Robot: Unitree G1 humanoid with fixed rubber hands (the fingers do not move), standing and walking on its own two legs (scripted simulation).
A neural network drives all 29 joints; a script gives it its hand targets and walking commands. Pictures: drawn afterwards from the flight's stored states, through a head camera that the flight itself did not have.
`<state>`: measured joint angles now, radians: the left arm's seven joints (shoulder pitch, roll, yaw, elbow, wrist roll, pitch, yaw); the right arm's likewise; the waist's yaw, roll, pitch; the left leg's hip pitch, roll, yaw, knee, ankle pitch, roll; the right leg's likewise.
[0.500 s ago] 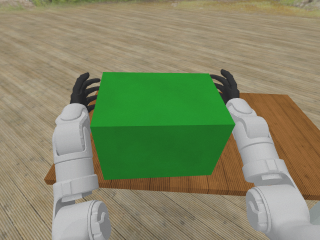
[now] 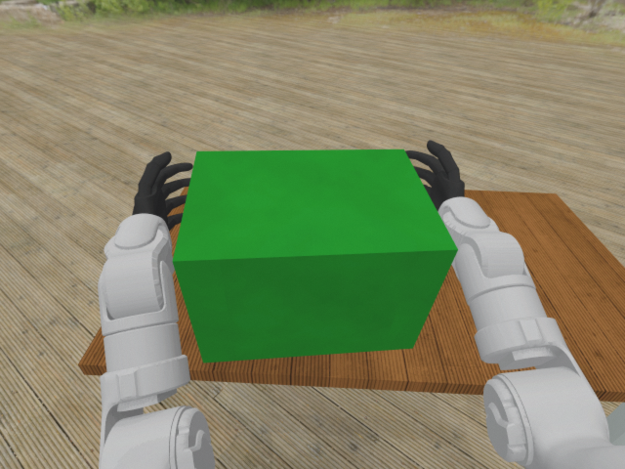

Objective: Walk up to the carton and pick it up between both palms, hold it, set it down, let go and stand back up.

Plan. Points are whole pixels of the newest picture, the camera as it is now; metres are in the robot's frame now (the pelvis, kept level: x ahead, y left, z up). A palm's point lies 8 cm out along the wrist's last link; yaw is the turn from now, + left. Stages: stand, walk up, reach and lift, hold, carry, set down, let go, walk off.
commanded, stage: hold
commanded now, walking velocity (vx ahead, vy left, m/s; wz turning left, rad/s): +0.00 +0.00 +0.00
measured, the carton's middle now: (307, 252) +0.33 +0.00 +0.17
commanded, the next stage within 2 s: none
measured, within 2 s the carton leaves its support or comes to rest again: neither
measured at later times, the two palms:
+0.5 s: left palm (149, 220) +0.34 +0.18 +0.22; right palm (445, 206) +0.34 -0.17 +0.22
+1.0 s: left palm (152, 219) +0.34 +0.18 +0.22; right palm (444, 201) +0.35 -0.18 +0.23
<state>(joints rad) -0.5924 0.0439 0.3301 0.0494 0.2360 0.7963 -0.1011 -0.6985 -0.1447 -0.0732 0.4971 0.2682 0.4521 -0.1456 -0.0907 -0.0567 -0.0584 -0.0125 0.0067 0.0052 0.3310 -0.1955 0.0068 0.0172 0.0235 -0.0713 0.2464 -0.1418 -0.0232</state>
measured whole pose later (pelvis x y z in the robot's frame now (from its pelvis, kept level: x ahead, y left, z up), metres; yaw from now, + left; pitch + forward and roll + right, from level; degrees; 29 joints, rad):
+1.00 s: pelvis -0.01 +0.00 +0.00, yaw +0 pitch -7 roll -1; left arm -0.62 0.05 0.34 0.08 0.23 0.79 -0.10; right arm -0.72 -0.14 -0.08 0.52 0.25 0.45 -0.14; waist -0.08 -0.06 -0.06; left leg -0.02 0.01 0.00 0.32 -0.18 0.00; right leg 0.01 0.02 -0.07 0.25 -0.13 -0.03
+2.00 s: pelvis +0.00 +0.00 +0.00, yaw +0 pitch -6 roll -1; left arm -0.63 0.06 0.33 0.09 0.23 0.78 -0.10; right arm -0.73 -0.14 -0.08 0.52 0.25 0.45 -0.14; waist -0.09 -0.06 -0.06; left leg -0.03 0.00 0.00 0.32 -0.18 0.01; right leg 0.00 0.02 -0.08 0.24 -0.13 -0.02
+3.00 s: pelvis -0.01 +0.00 +0.00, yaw +0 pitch -6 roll -1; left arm -0.67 0.05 0.35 0.16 0.24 0.77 -0.10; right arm -0.75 -0.14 -0.11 0.57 0.23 0.45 -0.13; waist -0.07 -0.05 -0.07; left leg -0.04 0.00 0.00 0.31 -0.16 0.01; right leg -0.02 0.02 -0.07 0.26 -0.13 -0.03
